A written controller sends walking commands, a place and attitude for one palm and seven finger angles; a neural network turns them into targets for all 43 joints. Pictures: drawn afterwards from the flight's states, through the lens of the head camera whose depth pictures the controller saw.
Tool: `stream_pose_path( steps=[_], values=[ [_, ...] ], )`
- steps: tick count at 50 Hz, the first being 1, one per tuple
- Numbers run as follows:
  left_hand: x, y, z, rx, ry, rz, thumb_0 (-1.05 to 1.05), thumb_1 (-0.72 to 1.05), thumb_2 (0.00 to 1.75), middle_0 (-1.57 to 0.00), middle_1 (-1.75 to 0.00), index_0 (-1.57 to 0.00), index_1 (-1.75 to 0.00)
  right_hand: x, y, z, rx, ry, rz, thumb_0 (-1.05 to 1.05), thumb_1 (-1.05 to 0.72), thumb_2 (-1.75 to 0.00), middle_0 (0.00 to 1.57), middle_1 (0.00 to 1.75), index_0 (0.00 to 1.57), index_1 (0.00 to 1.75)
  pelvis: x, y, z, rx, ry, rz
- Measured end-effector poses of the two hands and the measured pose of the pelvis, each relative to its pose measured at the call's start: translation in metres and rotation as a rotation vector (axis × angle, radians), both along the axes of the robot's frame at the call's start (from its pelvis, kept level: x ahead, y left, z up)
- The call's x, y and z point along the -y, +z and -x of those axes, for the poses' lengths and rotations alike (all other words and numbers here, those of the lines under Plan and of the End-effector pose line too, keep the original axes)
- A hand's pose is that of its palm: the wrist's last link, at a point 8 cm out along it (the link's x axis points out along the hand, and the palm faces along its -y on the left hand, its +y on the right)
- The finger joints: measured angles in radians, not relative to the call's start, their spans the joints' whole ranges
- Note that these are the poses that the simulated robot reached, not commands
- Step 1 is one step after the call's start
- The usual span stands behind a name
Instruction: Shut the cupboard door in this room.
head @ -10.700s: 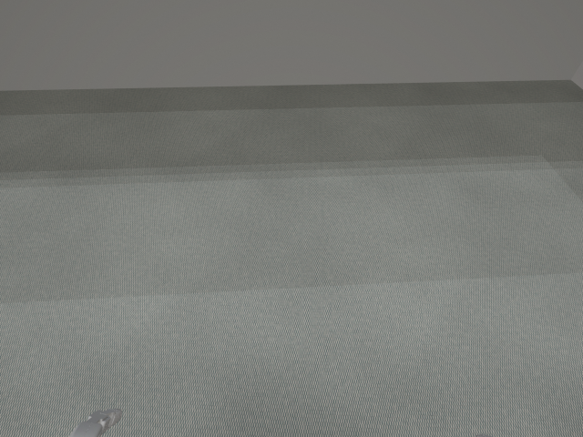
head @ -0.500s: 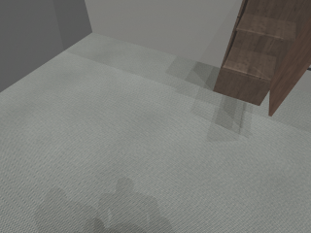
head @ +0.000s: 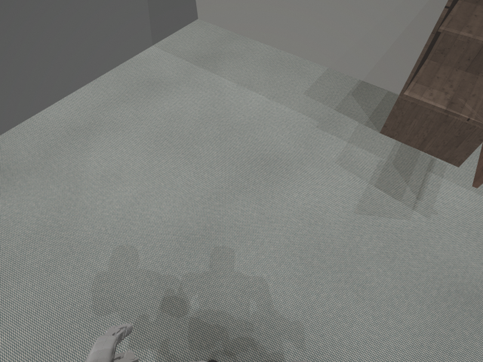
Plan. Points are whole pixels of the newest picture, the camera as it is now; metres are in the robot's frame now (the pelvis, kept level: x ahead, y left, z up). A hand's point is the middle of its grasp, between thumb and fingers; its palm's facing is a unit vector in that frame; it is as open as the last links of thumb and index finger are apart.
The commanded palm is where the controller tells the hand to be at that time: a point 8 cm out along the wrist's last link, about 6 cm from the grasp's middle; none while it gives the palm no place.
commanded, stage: turn or walk to find it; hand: left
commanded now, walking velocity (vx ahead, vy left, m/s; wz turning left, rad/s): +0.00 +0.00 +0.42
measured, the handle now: out of the picture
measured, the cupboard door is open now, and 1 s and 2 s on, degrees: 93 93 93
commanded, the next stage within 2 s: none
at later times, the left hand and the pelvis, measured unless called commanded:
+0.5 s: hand out of the picture -0.06 +0.15 -0.16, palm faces +0.28 -0.92 -0.27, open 7.4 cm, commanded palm none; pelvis -0.01 -0.04 +0.00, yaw +15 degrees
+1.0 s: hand out of the picture +0.00 +0.18 -0.15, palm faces +0.42 -0.86 -0.29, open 7.4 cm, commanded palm none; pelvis -0.01 -0.06 -0.01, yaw +26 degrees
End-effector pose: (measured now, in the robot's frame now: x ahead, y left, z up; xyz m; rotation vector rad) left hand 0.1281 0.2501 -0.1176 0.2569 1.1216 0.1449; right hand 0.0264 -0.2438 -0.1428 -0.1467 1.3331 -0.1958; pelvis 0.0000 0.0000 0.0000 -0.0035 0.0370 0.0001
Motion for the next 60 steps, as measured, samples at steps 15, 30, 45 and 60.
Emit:
stream_pose_path(
  steps=[15, 30, 45, 60],
  values=[
    [0.052, 0.013, 0.111, -0.100, 0.202, -0.021, 0.01, 0.90, 0.90, -0.20, -0.29, -0.21, -0.30, 0.066, -0.004, -0.054, 0.014, 0.168, -0.011, 0.00, -0.91, -0.90, 0.20, 0.30, 0.20, 0.30, 0.051, 0.006, 0.003, 0.029, 0.163, -0.065],
    [0.043, -0.033, 0.242, -0.311, 0.465, 0.080, 0.01, 0.90, 0.90, -0.20, -0.29, -0.21, -0.30, -0.019, 0.007, -0.150, 0.154, 0.457, 0.010, 0.00, -0.91, -0.90, 0.20, 0.30, 0.20, 0.30, 0.026, -0.012, 0.010, 0.025, 0.315, -0.026],
    [0.015, -0.009, 0.177, -0.070, 0.479, 0.025, 0.01, 0.91, 0.90, -0.20, -0.29, -0.20, -0.30, -0.022, 0.016, -0.134, 0.141, 0.501, -0.020, 0.00, -0.91, -0.90, 0.21, 0.30, 0.21, 0.30, 0.037, 0.001, 0.015, 0.045, 0.411, -0.013],
    [0.087, 0.012, 0.182, -0.026, 0.558, -0.005, 0.01, 0.90, 0.90, -0.20, -0.29, -0.21, -0.30, 0.054, -0.009, -0.120, -0.039, 0.532, -0.019, 0.00, -0.91, -0.90, 0.20, 0.30, 0.20, 0.30, 0.085, 0.003, 0.005, 0.041, 0.557, -0.059]
  ],
)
